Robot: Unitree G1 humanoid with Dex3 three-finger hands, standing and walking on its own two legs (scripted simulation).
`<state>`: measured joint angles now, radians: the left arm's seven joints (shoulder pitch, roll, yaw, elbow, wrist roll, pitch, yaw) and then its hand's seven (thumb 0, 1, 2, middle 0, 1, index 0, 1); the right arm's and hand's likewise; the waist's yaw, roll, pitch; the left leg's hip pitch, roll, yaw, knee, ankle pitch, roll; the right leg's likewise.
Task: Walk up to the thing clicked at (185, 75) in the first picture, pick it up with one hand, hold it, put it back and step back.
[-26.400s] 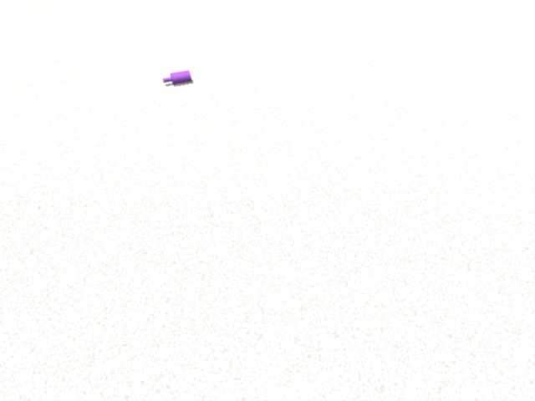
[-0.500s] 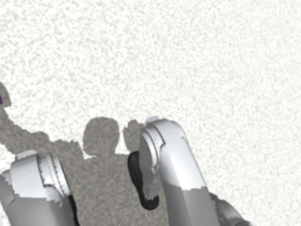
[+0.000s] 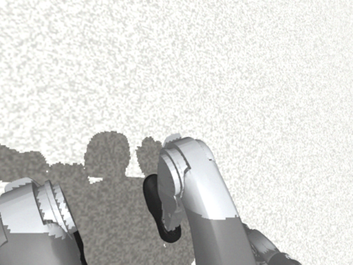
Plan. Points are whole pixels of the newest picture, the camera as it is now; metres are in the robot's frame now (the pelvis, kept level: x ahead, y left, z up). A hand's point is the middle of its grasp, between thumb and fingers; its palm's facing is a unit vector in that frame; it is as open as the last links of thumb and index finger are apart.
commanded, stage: rest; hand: left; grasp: from above
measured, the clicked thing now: out of the picture +0.44 +0.36 -0.27
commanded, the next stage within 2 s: open in 0.24 s
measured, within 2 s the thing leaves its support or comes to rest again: neither
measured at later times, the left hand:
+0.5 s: hand out of the picture +0.44 +0.33 -0.24, palm faces -0.46 -0.16 -0.87, open 10.1 cm
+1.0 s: hand out of the picture +0.45 +0.33 -0.24, palm faces -0.45 -0.15 -0.88, open 13.2 cm
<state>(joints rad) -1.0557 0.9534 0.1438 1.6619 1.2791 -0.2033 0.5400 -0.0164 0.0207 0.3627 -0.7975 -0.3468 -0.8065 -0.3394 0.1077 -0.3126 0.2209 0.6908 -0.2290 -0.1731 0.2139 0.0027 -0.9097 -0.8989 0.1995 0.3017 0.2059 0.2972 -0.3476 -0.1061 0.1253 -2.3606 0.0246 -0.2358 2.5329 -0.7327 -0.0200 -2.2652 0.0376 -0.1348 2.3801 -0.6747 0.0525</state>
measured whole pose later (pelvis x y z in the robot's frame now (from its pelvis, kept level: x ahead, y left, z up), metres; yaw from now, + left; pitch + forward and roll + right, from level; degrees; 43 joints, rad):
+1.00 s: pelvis +0.00 +0.00 +0.00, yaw -1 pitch +29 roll -14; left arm -1.08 1.00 0.12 1.72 1.26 -0.18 0.56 0.00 -0.37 0.90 -0.25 -0.85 -0.23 -0.87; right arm 0.10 -0.33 0.28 0.66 -0.24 -0.22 0.24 0.00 -0.90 -0.90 0.20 0.30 0.21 0.30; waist -0.38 -0.12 0.14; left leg -2.36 0.03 -0.26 2.55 -0.73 -0.01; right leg -2.25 0.05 -0.15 2.37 -0.66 0.06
